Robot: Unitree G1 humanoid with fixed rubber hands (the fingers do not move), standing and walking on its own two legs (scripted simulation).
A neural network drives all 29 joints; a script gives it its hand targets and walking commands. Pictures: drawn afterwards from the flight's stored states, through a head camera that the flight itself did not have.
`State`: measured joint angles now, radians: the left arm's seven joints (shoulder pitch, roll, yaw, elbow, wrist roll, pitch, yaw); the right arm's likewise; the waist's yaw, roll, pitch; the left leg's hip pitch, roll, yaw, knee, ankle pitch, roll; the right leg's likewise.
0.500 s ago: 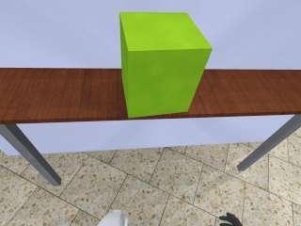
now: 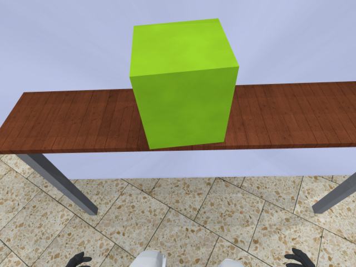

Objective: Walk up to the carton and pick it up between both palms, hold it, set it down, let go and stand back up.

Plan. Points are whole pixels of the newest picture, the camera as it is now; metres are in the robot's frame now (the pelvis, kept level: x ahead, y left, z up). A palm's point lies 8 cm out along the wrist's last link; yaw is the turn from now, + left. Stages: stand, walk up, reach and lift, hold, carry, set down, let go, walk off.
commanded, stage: walk up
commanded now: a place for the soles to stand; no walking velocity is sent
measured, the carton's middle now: (181, 87) +0.53 +0.00 +0.09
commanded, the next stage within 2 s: none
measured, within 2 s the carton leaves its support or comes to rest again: neither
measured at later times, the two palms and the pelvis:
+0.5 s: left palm out of the picture +0.04 +0.28 -0.10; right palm out of the picture +0.12 -0.20 -0.10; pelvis +0.00 +0.03 +0.01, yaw +2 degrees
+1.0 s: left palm out of the picture +0.04 +0.28 -0.11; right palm out of the picture +0.08 -0.23 -0.11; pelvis +0.03 +0.01 +0.01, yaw +1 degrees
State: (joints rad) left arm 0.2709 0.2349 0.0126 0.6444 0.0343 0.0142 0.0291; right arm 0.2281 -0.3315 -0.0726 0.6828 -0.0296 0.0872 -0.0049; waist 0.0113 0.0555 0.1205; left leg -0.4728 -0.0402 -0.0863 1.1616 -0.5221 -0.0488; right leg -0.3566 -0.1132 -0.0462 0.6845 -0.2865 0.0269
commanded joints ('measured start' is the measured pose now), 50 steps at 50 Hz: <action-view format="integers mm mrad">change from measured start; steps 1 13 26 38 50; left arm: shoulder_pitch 69 127 134 127 262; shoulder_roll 238 159 173 165 215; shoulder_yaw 85 48 36 34 85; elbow -73 -62 -38 -11 7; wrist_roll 10 -42 -37 -28 -2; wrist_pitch -25 -9 -36 -44 -79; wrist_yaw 11 -6 -30 -26 -28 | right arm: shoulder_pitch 0 -53 -33 -22 -3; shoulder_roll -25 -98 -59 -46 11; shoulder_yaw -10 -13 24 31 24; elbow -97 -76 -4 16 -30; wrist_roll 10 5 31 32 7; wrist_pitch -28 -74 -91 -102 -102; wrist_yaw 17 -3 10 11 15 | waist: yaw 47 -13 -3 1 37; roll -312 158 -86 -22 -131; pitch -139 -55 -97 -94 -39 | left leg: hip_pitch -64 203 214 168 -16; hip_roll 45 233 117 120 22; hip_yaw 44 -168 -57 -57 81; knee -279 -734 -700 -765 -493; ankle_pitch -62 523 316 257 126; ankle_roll -6 243 92 91 66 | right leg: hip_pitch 241 -80 81 130 228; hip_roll -186 52 5 11 -92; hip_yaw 224 33 119 105 381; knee -250 118 -249 -243 -369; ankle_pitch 44 -220 40 60 -97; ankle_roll -236 -20 -65 -57 -151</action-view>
